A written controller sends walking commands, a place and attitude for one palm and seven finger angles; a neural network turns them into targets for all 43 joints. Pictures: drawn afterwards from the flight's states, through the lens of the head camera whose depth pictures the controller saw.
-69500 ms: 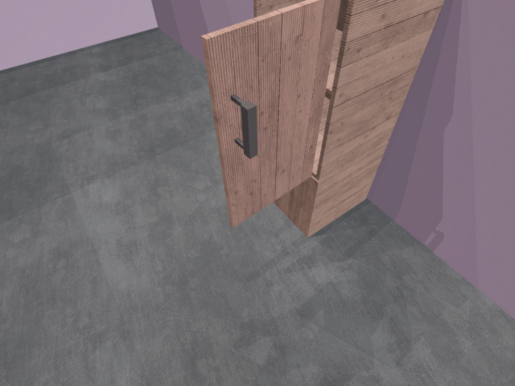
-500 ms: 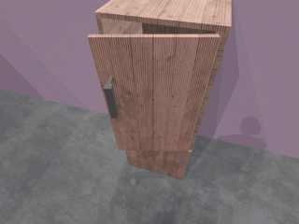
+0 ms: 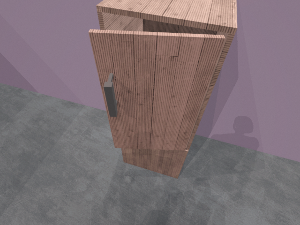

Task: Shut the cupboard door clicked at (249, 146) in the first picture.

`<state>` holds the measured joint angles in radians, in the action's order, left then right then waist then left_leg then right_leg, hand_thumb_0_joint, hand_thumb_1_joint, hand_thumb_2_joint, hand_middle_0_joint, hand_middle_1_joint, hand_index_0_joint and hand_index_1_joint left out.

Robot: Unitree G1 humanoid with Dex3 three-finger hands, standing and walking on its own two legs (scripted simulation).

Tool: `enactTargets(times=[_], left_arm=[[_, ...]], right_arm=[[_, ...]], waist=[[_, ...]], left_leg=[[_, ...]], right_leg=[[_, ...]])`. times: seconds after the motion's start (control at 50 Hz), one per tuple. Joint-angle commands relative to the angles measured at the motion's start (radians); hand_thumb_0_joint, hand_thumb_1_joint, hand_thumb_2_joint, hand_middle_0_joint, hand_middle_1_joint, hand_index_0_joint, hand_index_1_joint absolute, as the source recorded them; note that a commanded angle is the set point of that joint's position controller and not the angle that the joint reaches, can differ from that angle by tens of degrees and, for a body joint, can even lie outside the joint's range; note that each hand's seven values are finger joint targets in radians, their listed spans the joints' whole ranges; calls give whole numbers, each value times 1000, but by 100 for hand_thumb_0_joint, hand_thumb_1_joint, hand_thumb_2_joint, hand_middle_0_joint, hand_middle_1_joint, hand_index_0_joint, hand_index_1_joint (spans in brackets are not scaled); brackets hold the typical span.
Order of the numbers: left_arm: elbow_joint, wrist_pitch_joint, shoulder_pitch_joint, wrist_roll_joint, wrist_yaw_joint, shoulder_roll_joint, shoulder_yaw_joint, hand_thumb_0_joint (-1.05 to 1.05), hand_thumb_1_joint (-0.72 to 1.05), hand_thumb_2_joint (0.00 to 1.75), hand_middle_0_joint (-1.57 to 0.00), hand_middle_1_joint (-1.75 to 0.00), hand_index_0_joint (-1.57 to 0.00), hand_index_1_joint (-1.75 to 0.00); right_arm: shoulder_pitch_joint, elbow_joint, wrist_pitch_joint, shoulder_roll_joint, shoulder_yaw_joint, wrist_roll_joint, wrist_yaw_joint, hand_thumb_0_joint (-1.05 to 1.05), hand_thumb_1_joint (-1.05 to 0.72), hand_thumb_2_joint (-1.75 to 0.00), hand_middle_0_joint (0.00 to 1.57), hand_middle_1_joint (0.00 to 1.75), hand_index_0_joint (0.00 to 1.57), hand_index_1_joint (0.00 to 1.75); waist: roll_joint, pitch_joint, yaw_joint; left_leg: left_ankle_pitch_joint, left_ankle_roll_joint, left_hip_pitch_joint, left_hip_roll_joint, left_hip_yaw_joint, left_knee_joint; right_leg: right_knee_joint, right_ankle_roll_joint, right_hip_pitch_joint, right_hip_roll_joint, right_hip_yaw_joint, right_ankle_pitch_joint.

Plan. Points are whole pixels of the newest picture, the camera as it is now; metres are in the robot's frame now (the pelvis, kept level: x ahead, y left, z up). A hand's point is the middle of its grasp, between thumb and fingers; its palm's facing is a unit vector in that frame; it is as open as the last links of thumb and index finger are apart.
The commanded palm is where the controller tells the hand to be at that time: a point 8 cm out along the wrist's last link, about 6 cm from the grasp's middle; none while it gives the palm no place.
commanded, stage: come to a stop and stand still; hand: left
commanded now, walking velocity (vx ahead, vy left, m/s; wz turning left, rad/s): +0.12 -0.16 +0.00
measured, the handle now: (112, 95) +0.48 +0.16 +0.06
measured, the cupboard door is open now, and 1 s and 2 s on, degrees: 16 16 16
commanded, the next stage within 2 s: look again from close up in 1.60 s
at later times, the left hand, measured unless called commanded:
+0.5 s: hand out of the picture +0.00 +0.13 -0.18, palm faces +0.04 -0.98 -0.18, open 7.4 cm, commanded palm none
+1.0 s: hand out of the picture +0.09 +0.14 -0.15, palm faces +0.04 -0.97 -0.23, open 7.4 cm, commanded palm none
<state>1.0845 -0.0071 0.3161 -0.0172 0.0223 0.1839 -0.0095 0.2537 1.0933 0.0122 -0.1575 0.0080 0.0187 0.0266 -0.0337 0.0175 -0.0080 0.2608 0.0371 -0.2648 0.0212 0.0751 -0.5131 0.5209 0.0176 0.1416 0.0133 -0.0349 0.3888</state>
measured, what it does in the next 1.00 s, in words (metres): steps on the spot: left foot, then right foot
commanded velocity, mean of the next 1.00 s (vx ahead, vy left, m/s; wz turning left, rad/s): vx -0.03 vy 0.02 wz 0.00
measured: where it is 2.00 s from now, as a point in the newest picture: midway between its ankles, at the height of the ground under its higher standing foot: outside the picture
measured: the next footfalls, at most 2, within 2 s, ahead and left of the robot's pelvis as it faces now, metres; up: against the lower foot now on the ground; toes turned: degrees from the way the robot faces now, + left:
left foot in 0.42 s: +0.09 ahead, +0.07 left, +0.00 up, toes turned +3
right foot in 0.66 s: +0.07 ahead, -0.16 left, +0.00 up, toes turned -1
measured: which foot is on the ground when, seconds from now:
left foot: down 0.00-0.18, up 0.20-0.40, down 0.42-1.00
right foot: down 0.00-0.44, up 0.46-0.64, down 0.66-1.00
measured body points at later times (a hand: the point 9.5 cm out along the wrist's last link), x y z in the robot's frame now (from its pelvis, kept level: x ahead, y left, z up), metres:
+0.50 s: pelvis +0.04 -0.04 -0.01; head +0.07 -0.03 +0.44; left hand +0.00 +0.18 -0.17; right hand +0.11 -0.26 -0.15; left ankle +0.05 +0.07 -0.73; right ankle -0.05 -0.11 -0.70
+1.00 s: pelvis -0.01 -0.05 -0.01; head -0.03 -0.05 +0.44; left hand +0.08 +0.19 -0.14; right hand +0.04 -0.30 -0.15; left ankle +0.05 +0.07 -0.73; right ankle +0.02 -0.16 -0.73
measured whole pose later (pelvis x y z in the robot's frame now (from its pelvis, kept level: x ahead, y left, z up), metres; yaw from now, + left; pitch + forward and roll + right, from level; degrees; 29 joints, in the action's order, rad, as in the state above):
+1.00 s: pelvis -0.01 -0.05 -0.01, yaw +2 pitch -4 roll +0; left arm 0.88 -0.02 0.23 -0.02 0.02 0.20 0.00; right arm 0.29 0.95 -0.02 -0.20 -0.03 0.03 0.01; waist 0.00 0.01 0.02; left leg 0.22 0.00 -0.29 -0.02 0.02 -0.58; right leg 0.59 0.02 0.25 0.01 -0.06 0.28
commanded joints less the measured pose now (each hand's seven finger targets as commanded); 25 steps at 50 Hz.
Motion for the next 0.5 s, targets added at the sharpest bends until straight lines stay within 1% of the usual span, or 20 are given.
enactTargets(times=[0.0,0.06,0.08,0.1,0.12,0.14,0.16,0.18,0.2,0.22,0.24,0.26,0.32,0.36,0.38,0.4,0.42,0.44,0.46,0.48], left_arm=[[-34,0,79,-16,-4,65,22,0,90,90,-20,-30,-20,-30],[-37,3,103,-15,-11,58,29,0,90,90,-20,-30,-20,-30],[-33,6,116,-15,-12,58,32,0,90,90,-20,-30,-20,-30],[-26,10,143,-13,-10,56,35,0,90,90,-20,-30,-20,-30],[-15,18,171,-12,-3,73,39,0,90,90,-20,-30,-20,-30],[3,28,211,-11,7,109,47,0,90,90,-20,-30,-20,-30],[17,40,231,-8,18,103,40,0,90,90,-20,-30,-20,-30],[27,50,236,-9,26,89,32,0,90,90,-20,-30,-20,-30],[28,55,227,-11,32,75,25,0,90,90,-20,-30,-20,-30],[25,59,214,-12,35,91,25,0,90,90,-20,-30,-20,-30],[14,61,192,-12,36,116,28,0,90,90,-20,-30,-20,-30],[4,59,179,-12,36,130,32,0,90,90,-20,-30,-20,-30],[-14,42,159,-4,40,120,32,0,90,90,-20,-30,-20,-30],[-31,28,131,5,39,128,39,0,90,90,-20,-30,-20,-30],[-48,23,115,4,39,120,42,0,90,90,-20,-30,-20,-30],[-63,21,105,10,39,97,41,0,90,90,-20,-30,-20,-30],[-84,21,80,13,45,62,37,0,90,90,-20,-30,-20,-30],[-96,16,69,9,45,41,36,0,90,90,-20,-30,-20,-30],[-94,3,54,7,43,47,40,0,90,90,-20,-30,-20,-30],[-97,-7,45,8,39,31,40,0,90,90,-20,-30,-20,-30]], right_arm=[[81,-31,9,-170,-47,3,16,0,-90,-90,20,30,20,30],[76,-44,11,-176,-56,5,21,0,-90,-90,20,30,20,30],[68,-47,12,-163,-56,4,22,0,-90,-90,20,30,20,30],[47,-54,14,-151,-52,2,20,0,-90,-90,20,30,20,30],[16,-64,19,-113,-41,-2,17,0,-90,-90,20,30,20,30],[-19,-81,23,-62,-26,-5,13,0,-90,-90,20,30,20,30],[-66,-94,20,-48,-19,-4,13,0,-90,-90,20,30,20,30],[-47,-83,18,-33,-17,-4,16,0,-90,-90,20,30,20,30],[-38,-71,19,-35,-16,-8,17,0,-90,-90,20,30,20,30],[-28,-63,21,-41,-15,-16,16,0,-90,-90,20,30,20,30],[-37,-63,22,-58,-20,-21,14,0,-90,-90,20,30,20,30],[-50,-66,19,-65,-24,-23,13,0,-90,-90,20,30,20,30],[-11,-63,0,-45,-25,-22,17,0,-90,-90,20,30,20,30],[42,-60,-10,-66,-35,-16,22,0,-90,-90,20,30,20,30],[84,-53,-8,-81,-45,-13,23,0,-90,-90,20,30,20,30],[127,-56,-7,-126,-55,-7,26,0,-90,-90,20,30,20,30],[169,-52,-3,-143,-59,-6,27,0,-90,-90,20,30,20,30],[125,-59,2,-137,-50,-14,27,0,-90,-90,20,30,20,30],[62,-76,5,-126,-45,-13,27,0,-90,-90,20,30,20,30],[1,-99,9,-107,-42,-9,29,0,-90,-90,20,30,20,30]], waist=[[120,71,14],[141,25,5],[105,24,-5],[76,8,-21],[-20,7,-38],[-170,14,-47],[-166,48,-59],[-150,25,-45],[-102,29,-39],[-80,-4,-32],[-57,-17,-29],[-62,-8,-28],[-78,-11,-1],[-73,-13,31],[-62,-38,50],[46,-80,61],[163,-95,70],[227,-75,41],[189,-29,22],[178,26,2]], left_leg=[[89,120,65,-263,-322,201],[11,131,61,-279,-314,155],[-33,120,22,-265,-280,115],[-57,91,-47,-222,-207,58],[-78,45,-141,-137,-93,-58],[45,-1,-232,-50,19,-176],[242,-16,-277,-44,-3,-254],[270,-19,-274,-59,-30,-294],[254,-18,-271,-65,-35,-312],[235,-19,-268,-59,-36,-297],[215,-20,-251,-50,-29,-262],[190,-22,-227,-38,-18,-229],[55,-26,-109,2,19,-114],[-154,-18,48,1,32,-19],[-419,10,167,-57,-3,-17],[-729,80,302,-171,-117,-42],[-996,188,327,-308,-226,4],[-1091,253,266,-355,-277,73],[-966,257,172,-358,-259,95],[-853,241,87,-346,-241,118]], right_leg=[[42,25,220,7,-4,45],[34,29,199,6,2,32],[-14,33,148,10,12,-6],[-70,38,64,32,51,-49],[-140,49,-36,95,149,-163],[-188,64,-111,204,263,-463],[-165,85,-117,273,295,-856],[-107,81,-161,279,250,-1167],[-74,73,-173,267,213,-1322],[-48,79,-213,253,193,-1369],[-34,93,-223,240,179,-1357],[-26,92,-203,227,165,-1343],[25,63,-128,195,141,-1310],[82,43,-17,171,123,-1197],[138,18,73,139,91,-1050],[226,-16,198,79,52,-772],[395,-48,265,17,11,-178],[505,-41,286,-9,51,238],[500,-25,260,20,83,260],[449,-21,241,45,91,236]])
